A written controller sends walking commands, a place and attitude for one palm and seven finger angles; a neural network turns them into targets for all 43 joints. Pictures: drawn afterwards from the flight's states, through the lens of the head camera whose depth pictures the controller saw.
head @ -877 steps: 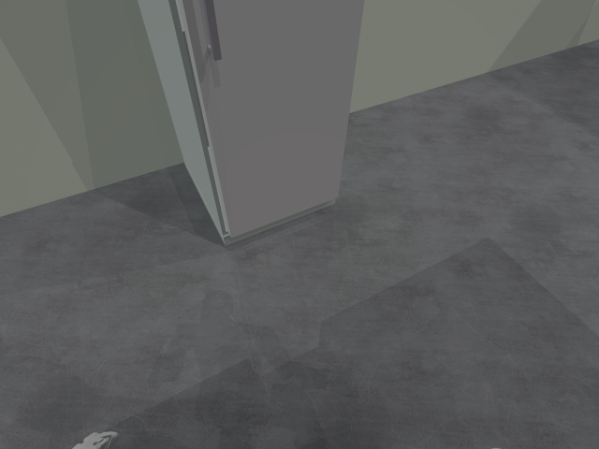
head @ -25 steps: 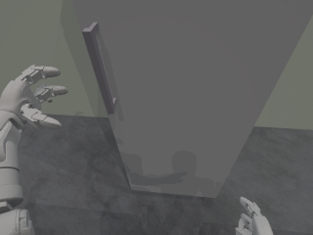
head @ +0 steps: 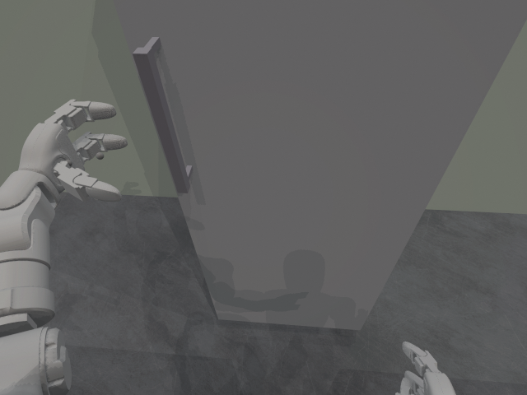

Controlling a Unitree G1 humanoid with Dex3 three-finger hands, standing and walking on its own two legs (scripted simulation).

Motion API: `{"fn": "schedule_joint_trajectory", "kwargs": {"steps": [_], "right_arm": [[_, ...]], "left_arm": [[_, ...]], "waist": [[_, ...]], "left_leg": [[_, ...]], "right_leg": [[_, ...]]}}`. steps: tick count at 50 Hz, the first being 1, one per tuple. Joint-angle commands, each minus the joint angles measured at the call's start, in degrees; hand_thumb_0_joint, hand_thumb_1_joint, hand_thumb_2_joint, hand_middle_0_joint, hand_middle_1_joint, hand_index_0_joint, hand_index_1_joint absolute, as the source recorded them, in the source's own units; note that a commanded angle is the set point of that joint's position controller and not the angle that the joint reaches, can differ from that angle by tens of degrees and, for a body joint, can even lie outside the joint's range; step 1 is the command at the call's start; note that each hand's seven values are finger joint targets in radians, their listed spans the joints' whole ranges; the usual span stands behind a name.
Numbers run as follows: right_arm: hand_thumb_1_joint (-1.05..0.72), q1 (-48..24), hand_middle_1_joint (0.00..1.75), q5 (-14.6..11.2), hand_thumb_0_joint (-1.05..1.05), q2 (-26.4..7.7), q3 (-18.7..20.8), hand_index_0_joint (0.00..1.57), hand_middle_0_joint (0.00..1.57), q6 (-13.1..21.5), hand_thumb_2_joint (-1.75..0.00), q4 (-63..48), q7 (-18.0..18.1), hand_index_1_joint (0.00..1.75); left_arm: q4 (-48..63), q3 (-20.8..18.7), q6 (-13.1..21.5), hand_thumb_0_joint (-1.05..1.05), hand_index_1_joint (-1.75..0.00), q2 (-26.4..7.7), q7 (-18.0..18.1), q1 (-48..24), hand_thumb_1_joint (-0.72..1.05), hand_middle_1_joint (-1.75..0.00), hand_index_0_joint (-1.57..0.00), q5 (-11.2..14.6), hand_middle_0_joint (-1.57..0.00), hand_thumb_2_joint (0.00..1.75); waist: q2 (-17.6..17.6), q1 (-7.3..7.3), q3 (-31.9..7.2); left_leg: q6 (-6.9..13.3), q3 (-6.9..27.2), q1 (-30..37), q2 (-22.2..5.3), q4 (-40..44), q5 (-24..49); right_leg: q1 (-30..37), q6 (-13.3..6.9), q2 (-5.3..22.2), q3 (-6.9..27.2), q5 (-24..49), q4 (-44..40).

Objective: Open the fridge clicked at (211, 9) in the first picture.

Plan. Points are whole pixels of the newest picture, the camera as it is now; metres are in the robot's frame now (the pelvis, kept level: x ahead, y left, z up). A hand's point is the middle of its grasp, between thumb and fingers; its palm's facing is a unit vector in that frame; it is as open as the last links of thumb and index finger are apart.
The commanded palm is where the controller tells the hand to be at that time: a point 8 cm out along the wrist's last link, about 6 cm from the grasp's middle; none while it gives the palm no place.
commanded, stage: move the hooked fingers beside the handle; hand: left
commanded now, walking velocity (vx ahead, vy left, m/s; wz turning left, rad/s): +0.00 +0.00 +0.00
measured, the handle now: (170, 125) +0.47 +0.18 +0.19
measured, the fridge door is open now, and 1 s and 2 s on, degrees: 0 0 0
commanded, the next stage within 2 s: feel for the door with the fingertips in 1.02 s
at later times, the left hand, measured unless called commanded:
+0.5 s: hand (119, 142) +0.41 +0.24 +0.19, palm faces +0.01 -1.00 -0.04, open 14.0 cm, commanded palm +0.38 +0.29 +0.20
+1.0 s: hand (117, 144) +0.40 +0.24 +0.20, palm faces +0.01 -1.00 -0.05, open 14.0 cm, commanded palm +0.38 +0.29 +0.20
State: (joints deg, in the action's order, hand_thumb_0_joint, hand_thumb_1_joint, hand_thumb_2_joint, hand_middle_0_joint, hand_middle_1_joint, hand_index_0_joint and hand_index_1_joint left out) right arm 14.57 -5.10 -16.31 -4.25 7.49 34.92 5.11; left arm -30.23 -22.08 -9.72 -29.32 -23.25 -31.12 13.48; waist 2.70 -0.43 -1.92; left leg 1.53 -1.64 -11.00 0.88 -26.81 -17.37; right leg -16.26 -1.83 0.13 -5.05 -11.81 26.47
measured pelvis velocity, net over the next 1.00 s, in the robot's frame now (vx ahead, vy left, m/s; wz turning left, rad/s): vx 0.00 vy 0.00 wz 0.00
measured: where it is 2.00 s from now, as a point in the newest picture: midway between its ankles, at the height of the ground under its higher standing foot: outside the picture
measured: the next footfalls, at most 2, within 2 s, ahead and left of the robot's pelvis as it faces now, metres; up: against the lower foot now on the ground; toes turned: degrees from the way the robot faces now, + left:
none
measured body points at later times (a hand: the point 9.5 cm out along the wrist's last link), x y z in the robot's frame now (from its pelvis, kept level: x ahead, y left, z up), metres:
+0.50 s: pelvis +0.01 +0.00 +0.00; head +0.02 -0.02 +0.45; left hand +0.41 +0.30 +0.20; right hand +0.11 -0.26 -0.11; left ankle -0.04 +0.10 -0.74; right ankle +0.02 -0.10 -0.74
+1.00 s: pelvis +0.00 +0.00 +0.00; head +0.01 -0.02 +0.45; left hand +0.40 +0.29 +0.20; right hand +0.16 -0.24 -0.09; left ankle -0.04 +0.10 -0.74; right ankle +0.02 -0.10 -0.74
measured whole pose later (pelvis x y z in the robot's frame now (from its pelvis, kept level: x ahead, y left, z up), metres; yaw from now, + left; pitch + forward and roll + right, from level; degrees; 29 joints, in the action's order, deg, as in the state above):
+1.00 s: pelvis +0.00 +0.00 +0.00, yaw +0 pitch +3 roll +0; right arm 14.1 -4.9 -16.0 -4.3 5.9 33.9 5.1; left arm -37.9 -20.2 -6.3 -29.0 -21.8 -37.1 12.1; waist 2.3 0.3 -2.2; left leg 1.4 -1.6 -12.1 0.7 -26.6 -17.2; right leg -17.3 -2.0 -0.1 -5.0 -11.5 26.0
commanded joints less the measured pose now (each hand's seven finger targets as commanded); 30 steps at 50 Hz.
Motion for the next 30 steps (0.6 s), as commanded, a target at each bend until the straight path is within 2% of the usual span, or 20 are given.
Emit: {"fn": "schedule_joint_trajectory", "kwargs": {"steps": [1, 4, 5, 7, 8, 10, 11, 12, 13, 15, 16, 18, 19, 21, 22, 23, 25, 27, 28, 30], "right_arm": [[-0.9, -3.8, 0.3, -0.1, 0.0, -7.3, 3.0, 0.2, 0.2, 3.3, -0.9, -8.0, 0.4, 0.3], [-0.9, -2.9, 0.3, -0.3, 0.0, -7.7, 2.9, 0.2, 0.2, 2.8, -0.9, -6.8, 0.7, 0.3], [-0.9, -2.5, 0.3, -0.3, 0.0, -7.8, 3.0, 0.2, 0.2, 2.7, -0.9, -6.5, 0.8, 0.3], [-0.9, -2.2, 0.3, -0.3, 0.0, -7.8, 3.0, 0.2, 0.2, 2.8, -0.9, -6.3, 1.0, 0.3], [-0.9, -1.7, 0.3, -0.1, 0.0, -7.9, 3.1, 0.2, 0.2, 2.6, -0.9, -5.9, 0.9, 0.3], [-0.9, -0.8, 0.3, 0.0, 0.0, -8.2, 3.1, 0.2, 0.2, 2.4, -0.9, -5.7, 1.0, 0.3], [-0.9, -0.5, 0.3, -0.1, 0.0, -8.2, 3.1, 0.2, 0.2, 2.2, -0.9, -5.4, 1.0, 0.3], [-0.9, -0.3, 0.3, 0.0, 0.0, -8.1, 3.1, 0.2, 0.2, 2.4, -0.9, -5.4, 0.9, 0.3], [-0.9, 0.3, 0.3, 0.2, 0.0, -8.4, 3.3, 0.2, 0.2, 2.1, -0.9, -5.5, 0.7, 0.3], [-0.9, 0.3, 0.3, 0.2, 0.0, -8.2, 3.4, 0.2, 0.2, 2.0, -0.9, -6.2, 0.5, 0.3], [-0.9, 0.3, 0.3, 0.3, 0.0, -8.1, 3.3, 0.2, 0.2, 2.0, -0.9, -6.4, 0.3, 0.3], [-0.9, 0.9, 0.3, 0.4, 0.0, -8.4, 3.7, 0.2, 0.2, 1.5, -0.9, -6.7, -0.1, 0.3], [-0.9, 0.4, 0.3, 0.2, 0.0, -8.3, 3.6, 0.2, 0.2, 1.5, -0.9, -7.2, -0.4, 0.3], [-0.9, 0.4, 0.3, 0.2, 0.0, -8.4, 3.9, 0.2, 0.2, 1.6, -0.9, -7.6, -0.5, 0.3], [-0.9, 0.3, 0.3, 0.1, 0.0, -8.4, 4.0, 0.2, 0.2, 1.4, -0.9, -7.8, -0.6, 0.3], [-0.9, 0.6, 0.3, 0.2, 0.0, -8.6, 4.1, 0.2, 0.2, 1.0, -0.9, -7.8, -0.6, 0.3], [-0.9, 0.0, 0.3, 0.1, 0.0, -8.3, 4.1, 0.2, 0.2, 1.4, -0.9, -8.3, -0.7, 0.3], [-0.9, -0.1, 0.3, 0.1, 0.0, -8.1, 4.1, 0.2, 0.2, 1.7, -0.9, -8.4, -0.5, 0.3], [-0.9, -0.2, 0.3, 0.1, 0.0, -8.1, 4.1, 0.2, 0.2, 1.5, -0.9, -8.5, -0.4, 0.3], [-0.9, -0.2, 0.3, -0.1, 0.0, -8.1, 3.9, 0.2, 0.2, 1.7, -0.9, -7.5, -0.2, 0.3]], "left_arm": [[12.5, -4.0, 5.3, 0.0, -1.2, -16.2, 0.7, -26.2, -0.5, -1.2, -0.3, 1.8, -0.3, 0.3], [8.4, -2.3, 5.6, 0.0, -1.2, -15.5, 0.7, -28.9, -0.5, -1.2, -0.3, 1.5, -0.3, 0.3], [7.5, -1.9, 5.7, 0.0, -1.2, -15.4, 1.0, -30.6, -0.5, -1.2, -0.3, 1.2, -0.3, 0.3], [5.8, -0.7, 6.1, 0.0, -1.2, -14.8, 1.6, -32.5, -0.5, -1.2, -0.3, 0.6, -0.3, 0.3], [5.6, 0.1, 6.5, 0.0, -1.2, -14.8, 1.8, -33.6, -0.5, -1.2, -0.3, 0.2, -0.3, 0.3], [2.6, -2.0, 6.9, 0.0, -1.2, -16.9, 2.3, -34.3, -0.5, -1.2, -0.3, 0.1, -0.3, 0.3], [1.6, -1.3, 7.4, 0.0, -1.2, -16.5, 2.3, -35.9, -0.5, -1.2, -0.3, -0.1, -0.3, 0.3], [0.4, -1.2, 7.8, 0.0, -1.2, -16.0, 2.3, -35.8, -0.5, -1.2, -0.3, -0.1, -0.3, 0.3], [0.8, -3.1, 8.5, 0.0, -1.2, -18.5, 2.5, -34.3, -0.5, -1.2, -0.3, -0.4, -0.3, 0.3], [2.0, -4.2, 9.2, 0.0, -1.2, -19.2, 2.2, -32.6, -0.5, -1.2, -0.3, -0.6, -0.3, 0.3], [2.3, -4.0, 9.4, 0.0, -1.2, -18.7, 2.1, -32.1, -0.5, -1.2, -0.3, -0.6, -0.3, 0.3], [1.6, -5.8, 9.1, 0.0, -1.2, -19.8, 1.8, -27.3, -0.5, -1.2, -0.3, -0.2, -0.3, 0.3], [2.3, -5.7, 8.8, 0.0, -1.2, -19.0, 1.5, -26.5, -0.5, -1.2, -0.3, 0.0, -0.3, 0.3], [4.4, -5.8, 8.4, 0.0, -1.2, -18.6, 1.1, -26.1, -0.5, -1.2, -0.3, 0.4, -0.3, 0.3], [4.7, -7.1, 7.9, 0.0, -1.2, -19.7, 1.1, -24.5, -0.5, -1.2, -0.3, 0.4, -0.3, 0.3], [4.3, -6.6, 7.6, 0.0, -1.2, -19.7, 1.0, -23.5, -0.5, -1.2, -0.3, 0.3, -0.3, 0.3], [8.6, -6.6, 7.8, 0.0, -1.2, -19.3, 0.7, -25.6, -0.5, -1.2, -0.3, 0.8, -0.3, 0.3], [11.3, -6.7, 8.0, 0.0, -1.2, -18.8, 0.6, -25.6, -0.5, -1.2, -0.3, 1.3, -0.3, 0.3], [12.2, -5.5, 7.9, 0.0, -1.2, -18.2, 0.4, -25.6, -0.5, -1.2, -0.3, 1.3, -0.3, 0.3], [10.4, -4.8, 7.4, 0.0, -1.2, -17.1, 0.2, -26.5, -0.5, -1.2, -0.3, 1.6, -0.3, 0.3]], "waist": [[1.0, 0.67, -17.0], [0.4, 1.74, -13.8], [0.4, 1.97, -14.3], [3.0, 2.12, -14.0], [2.2, 2.35, -14.7], [-0.4, 2.2, -16.1], [0.4, 2.54, -15.9], [-0.2, 2.35, -16.0], [-0.6, 1.37, -17.3], [1.2, 0.76, -19.7], [1.8, 0.63, -19.7], [-0.7, -0.35, -19.2], [-0.6, -0.41, -18.7], [-0.5, -0.2, -18.5], [0.3, -0.55, -18.2], [-0.7, -0.3, -17.3], [1.0, 0.03, -18.4], [0.8, 0.25, -19.7], [2.1, 0.45, -19.4], [1.4, 1.41, -16.8]], "left_leg": [[0.0, 3.3, 2.7, -1.4, 2.6, 18.8], [0.1, 3.2, 1.4, -1.6, 3.2, 15.8], [0.1, 3.3, 1.3, -1.4, 3.3, 14.7], [-0.1, 3.6, 1.4, -1.4, 3.4, 13.6], [0.0, 3.4, 2.0, -1.5, 3.2, 14.5], [0.2, 3.6, 0.6, -1.4, 3.2, 15.0], [0.1, 3.5, 0.3, -1.4, 3.3, 14.3], [0.2, 3.5, 0.1, -1.4, 3.3, 14.3], [0.2, 3.6, 0.2, -1.5, 3.2, 16.4], [0.1, 3.1, 1.1, -1.4, 3.0, 19.3], [-0.1, 3.1, 1.0, -1.3, 3.0, 20.1], [0.1, 2.8, 0.4, -1.6, 2.9, 22.2], [0.1, 2.5, 0.0, -1.6, 3.2, 22.2], [0.2, 2.3, 0.2, -1.6, 3.0, 22.3], [0.3, 2.2, 0.1, -1.6, 2.9, 21.8], [0.3, 2.1, -0.1, -1.8, 3.0, 21.6], [0.4, 2.0, 0.8, -1.5, 2.9, 21.4], [0.4, 2.1, 1.8, -1.6, 2.6, 22.0], [0.4, 1.8, 2.5, -1.7, 2.4, 22.5], [0.5, 2.1, 2.2, -1.6, 2.7, 19.9]], "right_leg": [[9.5, -0.4, 1.2, 3.5, 15.7, -1.6], [7.3, -0.4, 1.1, 3.4, 12.7, -2.4], [7.0, -0.3, 1.1, 3.5, 11.8, -2.5], [5.9, -0.5, 1.2, 3.4, 10.0, -2.7], [6.2, -0.6, 1.3, 3.5, 10.7, -2.7], [7.9, -0.4, 1.1, 3.7, 12.1, -2.4], [7.6, -0.4, 1.2, 3.7, 11.6, -2.4], [7.9, -0.4, 1.2, 3.8, 11.8, -2.3], [9.7, -0.6, 1.3, 3.6, 13.4, -2.0], [11.5, -0.6, 1.3, 3.9, 16.8, -1.2], [11.7, -0.6, 1.4, 3.9, 17.8, -1.0], [12.9, -0.6, 1.4, 3.8, 19.9, -0.7], [12.9, -0.5, 1.3, 3.8, 20.3, -0.6], [12.4, -0.4, 1.3, 3.9, 20.8, -0.5], [12.0, -0.4, 1.3, 4.0, 20.3, -0.6], [11.8, -0.4, 1.3, 3.7, 19.9, -0.8], [12.1, -0.4, 1.1, 4.1, 20.1, -0.9], [12.2, -0.3, 1.0, 4.0, 20.5, -0.7], [12.0, -0.4, 1.1, 4.0, 20.5, -0.8], [9.6, -0.3, 0.7, 3.9, 18.2, -1.6]]}}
